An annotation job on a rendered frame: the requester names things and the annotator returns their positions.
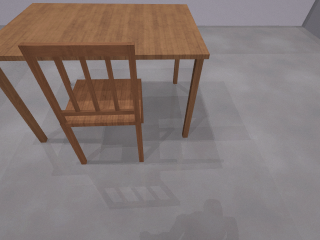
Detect table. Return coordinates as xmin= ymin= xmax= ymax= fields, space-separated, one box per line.
xmin=0 ymin=3 xmax=210 ymax=143

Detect chair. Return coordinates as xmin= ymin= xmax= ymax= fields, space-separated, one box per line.
xmin=18 ymin=42 xmax=144 ymax=165

